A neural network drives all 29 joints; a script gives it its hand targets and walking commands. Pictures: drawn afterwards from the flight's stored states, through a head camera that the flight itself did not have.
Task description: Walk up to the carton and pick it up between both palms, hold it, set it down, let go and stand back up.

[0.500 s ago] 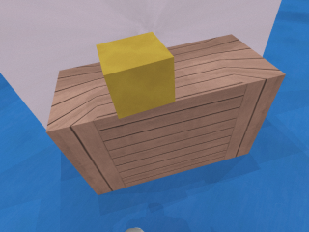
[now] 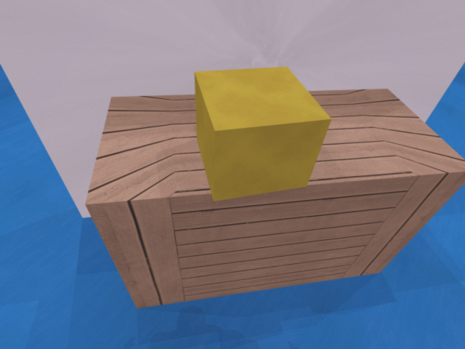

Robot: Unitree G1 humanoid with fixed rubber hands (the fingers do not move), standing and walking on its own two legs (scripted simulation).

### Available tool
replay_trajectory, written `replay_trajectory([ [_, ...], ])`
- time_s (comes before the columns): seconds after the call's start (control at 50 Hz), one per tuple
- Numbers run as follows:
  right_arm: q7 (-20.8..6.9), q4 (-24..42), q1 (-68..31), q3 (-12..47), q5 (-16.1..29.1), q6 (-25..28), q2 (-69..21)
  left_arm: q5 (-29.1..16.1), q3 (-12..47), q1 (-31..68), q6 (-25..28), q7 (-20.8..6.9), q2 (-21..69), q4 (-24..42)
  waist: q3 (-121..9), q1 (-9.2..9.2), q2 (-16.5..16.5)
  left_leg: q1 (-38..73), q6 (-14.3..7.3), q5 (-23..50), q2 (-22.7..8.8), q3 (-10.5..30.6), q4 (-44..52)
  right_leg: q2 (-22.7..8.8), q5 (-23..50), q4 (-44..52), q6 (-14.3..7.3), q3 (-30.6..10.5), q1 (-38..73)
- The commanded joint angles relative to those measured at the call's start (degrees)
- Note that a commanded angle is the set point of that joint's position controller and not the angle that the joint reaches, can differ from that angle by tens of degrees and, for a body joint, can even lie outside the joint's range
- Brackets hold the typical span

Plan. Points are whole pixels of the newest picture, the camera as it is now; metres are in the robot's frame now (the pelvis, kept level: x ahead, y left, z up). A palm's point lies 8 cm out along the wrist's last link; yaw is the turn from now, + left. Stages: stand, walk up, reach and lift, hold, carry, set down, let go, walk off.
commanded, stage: walk up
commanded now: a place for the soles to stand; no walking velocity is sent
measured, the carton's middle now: (252, 130) +0.65 -0.05 +0.03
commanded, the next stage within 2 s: none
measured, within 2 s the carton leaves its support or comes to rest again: neither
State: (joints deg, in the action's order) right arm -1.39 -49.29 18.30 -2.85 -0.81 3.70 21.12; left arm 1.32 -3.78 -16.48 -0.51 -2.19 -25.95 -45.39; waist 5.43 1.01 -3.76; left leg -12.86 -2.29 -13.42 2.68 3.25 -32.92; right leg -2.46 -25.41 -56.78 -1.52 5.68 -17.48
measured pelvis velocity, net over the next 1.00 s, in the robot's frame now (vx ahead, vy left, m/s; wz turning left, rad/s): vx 0.15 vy -0.22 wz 0.06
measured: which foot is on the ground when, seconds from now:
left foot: down 0.00-0.44, up 0.46-0.78, down 0.80-0.88, up 0.90-1.00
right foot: up 0.00-0.40, down 0.42-0.78, up 0.80-0.88, down 0.90-1.00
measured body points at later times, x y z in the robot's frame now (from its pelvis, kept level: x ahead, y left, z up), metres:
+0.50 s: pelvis +0.12 -0.12 -0.01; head +0.17 -0.13 +0.44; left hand +0.25 +0.20 -0.10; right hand +0.17 -0.44 -0.13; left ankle +0.07 +0.07 -0.68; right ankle +0.18 -0.17 -0.73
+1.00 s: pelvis +0.15 -0.22 -0.06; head +0.18 -0.24 +0.39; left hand +0.28 +0.08 -0.14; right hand +0.20 -0.56 -0.18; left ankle +0.24 -0.08 -0.72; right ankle +0.23 -0.32 -0.73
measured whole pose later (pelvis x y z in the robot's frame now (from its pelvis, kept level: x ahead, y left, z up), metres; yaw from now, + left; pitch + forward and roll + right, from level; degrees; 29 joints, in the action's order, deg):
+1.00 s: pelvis +0.15 -0.22 -0.06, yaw +4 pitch -9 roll +2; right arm 2.5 -49.8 18.5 -4.6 -1.7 0.1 25.5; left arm 0.7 -2.7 -7.5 -0.6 -0.8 -19.1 -43.4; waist 13.1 2.0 1.6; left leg -27.8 -2.6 -27.3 6.4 6.4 -61.9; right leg -2.2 -25.9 -59.3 -1.1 1.1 -24.5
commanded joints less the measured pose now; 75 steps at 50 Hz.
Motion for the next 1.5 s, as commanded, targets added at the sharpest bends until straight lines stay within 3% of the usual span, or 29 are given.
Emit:
replay_trajectory([
  [0.0,2.92,4.69,5.87,-4.54,1.33,2.92,16.63,0.66,-4.06,1.57,-0.3,-1.19,-9.6,3.52,4.81,0.06,7.7,-2.14,-6.75,-16.09,-12.93,25.47,21.32,-3.28,10.06,-1.84,0.83,-10.19,-14.14],
  [0.16,3.38,4.56,6.98,-5.08,1.05,3.1,18.62,1.39,-4.64,7.28,-0.19,-2.06,-11.25,5.67,4.59,1.0,5.69,4.58,-10.88,-14.02,-16.0,27.34,17.51,-4.56,9.41,2.38,2.18,-12.54,-20.3],
  [0.26,4.06,4.76,6.94,-5.36,0.92,3.26,19.45,0.93,-4.33,10.55,1.26,-1.96,-10.85,8.37,2.47,1.27,7.39,11.52,-11.89,11.02,-18.2,24.95,8.49,-5.18,3.44,10.8,1.03,-13.86,-19.82],
  [0.32,4.4,5.5,5.01,-4.92,0.87,3.09,18.36,0.22,-4.25,7.06,2.7,-1.44,-10.11,7.64,-3.28,-0.34,8.76,14.35,-9.28,27.06,-15.7,18.98,-1.18,-4.85,4.38,22.64,-0.29,-13.33,-10.57],
  [0.34,4.25,6.09,2.83,-4.65,1.26,2.8,17.94,0.06,-4.52,1.66,3.33,-1.06,-9.92,5.4,-6.9,-3.76,6.59,10.25,-5.96,29.22,-10.91,11.96,-10.2,-3.63,10.86,33.9,-0.99,-12.57,1.76],
  [0.36,3.99,6.35,2.35,-3.5,1.8,2.57,14.57,0.25,-5.46,-6.11,4.13,-0.38,-12.49,2.75,-10.89,-7.86,-0.14,0.85,-2.36,23.66,-5.55,7.05,-23.65,-5.26,21.66,38.37,-0.87,-14.5,16.8],
  [0.38,3.81,6.11,6.19,-1.52,2.05,2.38,9.26,0.19,-5.9,-9.98,4.23,0.55,-15.48,1.66,-14.01,-7.1,-13.63,-16.95,-0.44,-11.97,2.14,5.31,-31.85,-14.23,33.79,32.77,0.12,-24.11,31.0],
  [0.44,4.43,3.05,8.82,-2.77,1.97,0.76,14.87,-0.57,-5.91,-5.74,3.14,1.26,-14.47,4.34,-14.09,-5.64,-2.22,-22.52,-0.07,-13.96,0.53,4.12,-38.3,-21.1,22.15,37.96,-1.33,-30.42,27.17],
  [0.5,3.68,1.4,10.94,-2.37,3.0,-0.24,13.03,-0.97,-4.94,-1.94,3.35,1.85,-10.29,4.32,-6.92,-2.3,-2.9,-18.46,0.66,-3.34,-0.51,4.63,-36.63,-11.08,39.6,37.14,12.08,-12.49,20.23],
  [0.62,4.69,-0.08,20.24,-4.14,1.67,-1.73,12.22,-1.37,-4.94,11.86,1.28,2.75,-7.74,9.13,-1.64,5.24,-13.58,-2.81,4.49,-7.37,7.07,-9.18,-18.53,3.2,74.15,40.32,22.97,9.1,7.54],
  [0.66,5.74,-2.3,29.18,-5.65,1.99,-1.44,14.02,-0.78,-5.1,22.33,0.58,2.57,-7.88,12.45,-0.68,13.13,-11.23,9.69,1.99,-7.2,4.27,-10.87,-2.47,6.53,77.75,24.55,22.37,11.13,-3.86],
  [0.68,6.22,-3.67,34.59,-6.36,2.26,-1.09,14.18,-0.63,-4.94,26.23,0.7,2.59,-7.17,14.27,-2.15,17.78,-5.08,16.3,-0.85,2.17,1.01,-13.19,8.94,7.76,75.0,7.47,17.64,8.63,-7.38],
  [0.7,6.8,-3.26,30.07,-6.58,2.44,-0.61,12.46,-1.17,-4.17,23.15,0.37,2.75,-5.26,14.29,-3.27,16.8,10.82,16.92,-2.79,21.91,-3.19,-8.17,17.33,7.46,49.08,-7.55,9.23,2.13,-6.39],
  [0.72,7.33,-0.15,15.64,-5.13,1.83,-0.12,9.14,-2.25,-3.34,13.19,0.07,2.8,-2.8,12.04,-3.29,8.49,24.57,13.38,-7.21,33.16,-6.27,7.14,17.47,7.97,-5.8,-18.89,3.48,-4.62,-8.69],
  [0.74,7.31,3.11,2.53,-4.65,0.33,-0.06,8.69,-2.3,-2.62,2.79,-0.19,2.59,-3.53,8.58,-3.19,-1.05,16.74,-1.84,-10.11,27.64,-11.45,19.74,5.89,1.97,-14.23,-20.33,-0.11,-17.89,-3.23],
  [0.78,6.44,7.97,-13.82,-5.0,-3.27,-1.78,12.54,-3.03,-4.63,-9.3,1.42,2.77,-10.13,2.97,-1.65,-12.9,10.82,-32.07,-8.2,6.82,-7.72,16.32,-16.73,-11.84,-18.66,-7.82,-10.77,-31.77,9.99],
  [0.82,5.84,10.77,-15.45,-4.08,-2.47,-1.54,15.32,-2.03,-4.83,-11.31,1.29,2.68,-12.15,3.71,1.66,-15.26,-5.23,-29.23,-4.09,-16.58,3.33,8.13,-35.23,-23.67,-21.61,34.12,-14.63,-45.54,-2.19],
  [0.86,4.75,6.82,-2.83,-3.42,0.12,-0.94,13.82,0.44,-3.87,1.25,0.84,2.79,-10.65,5.47,3.94,-6.7,-2.31,-23.27,0.27,-14.58,3.67,6.03,-33.0,-18.1,-14.26,41.99,-6.71,-36.23,-3.94],
  [0.88,3.69,5.67,3.01,-3.14,0.78,-1.21,11.72,0.67,-3.08,1.82,0.89,3.14,-9.35,4.46,-1.0,-5.05,-3.06,-21.34,0.9,-14.65,2.52,7.89,-30.44,-13.58,-3.46,36.58,-6.67,-30.62,1.91],
  [0.92,2.58,5.22,5.57,-5.44,-2.68,-3.7,16.25,0.54,-6.42,11.97,0.59,3.78,-19.89,6.83,-2.03,-2.77,-13.21,-20.58,2.08,-17.78,2.38,4.13,-45.73,-22.51,-33.57,45.09,-10.67,-40.7,-11.95],
  [0.94,2.41,4.45,7.05,-6.35,-2.01,-3.91,18.23,0.68,-6.6,14.91,0.49,3.51,-19.59,7.52,0.1,-0.7,-14.03,-17.59,2.33,-18.27,-0.07,4.0,-43.86,-21.98,-36.43,45.06,-10.96,-41.07,-14.38],
  [1.1,1.26,2.43,3.59,-4.34,-0.11,-1.67,13.05,0.88,-4.98,4.08,2.99,3.21,-12.44,2.65,-2.31,-4.19,-6.69,-19.23,1.3,-18.06,-2.43,0.77,-20.84,-15.44,-5.4,31.0,-10.9,-23.9,3.19],
  [1.16,1.5,-1.48,11.48,-4.3,0.47,-0.02,12.53,0.8,-3.4,8.02,1.75,2.25,-11.72,2.94,-6.2,1.44,-5.6,0.62,-0.09,-11.92,0.43,-4.85,-1.19,-9.09,-5.11,21.44,-7.43,-12.44,-4.83],
  [1.18,2.12,-3.08,15.54,-5.06,-0.12,0.56,14.22,0.54,-2.35,7.16,1.14,2.39,-8.33,3.14,-7.1,3.21,2.21,7.3,-0.79,-12.67,-0.17,2.34,4.07,-5.3,-6.56,8.48,-3.93,-7.63,-10.68],
  [1.2,2.83,-2.61,16.59,-6.11,-0.98,1.11,19.51,-0.03,-0.94,6.98,0.93,2.34,-4.08,4.18,-4.67,3.86,15.77,9.97,-4.33,-13.97,-13.41,30.11,10.94,0.84,-8.52,-6.61,0.54,-3.8,-23.66],
  [1.22,3.29,0.22,12.57,-6.94,-0.79,1.28,23.92,-0.32,-1.65,8.46,0.81,2.85,-7.35,5.03,-2.23,2.5,11.9,7.97,-9.08,-9.21,-19.09,43.64,12.72,2.28,-9.9,-8.64,0.44,-7.89,-29.22],
  [1.24,3.74,1.37,8.64,-6.46,-0.65,1.23,22.79,-0.51,-2.16,8.62,0.73,2.87,-9.66,4.28,-0.31,0.69,4.69,4.91,-10.7,-5.66,-19.07,39.1,10.33,-0.36,-7.48,-7.88,0.43,-9.57,-26.54],
  [1.32,3.97,2.13,3.59,-5.12,-0.13,1.34,19.57,-0.64,-2.93,7.77,1.15,1.83,-9.85,2.07,1.59,-0.51,7.35,-1.55,-11.09,12.13,-14.74,27.31,4.86,-1.52,-4.49,-1.09,0.31,-8.59,-15.39],
  [1.48,3.64,3.72,2.1,-4.49,0.31,1.16,19.31,-0.65,-3.11,7.87,1.94,1.47,-9.02,2.09,-1.05,-0.78,10.4,-1.99,-11.22,20.37,-12.81,23.24,-0.45,0.45,-2.75,13.58,-0.57,-5.3,-6.47],
])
